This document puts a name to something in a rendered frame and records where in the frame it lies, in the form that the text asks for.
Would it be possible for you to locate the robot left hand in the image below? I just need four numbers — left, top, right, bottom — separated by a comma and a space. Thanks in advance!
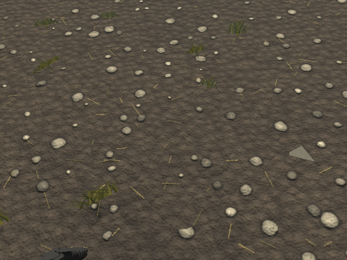
39, 247, 88, 260

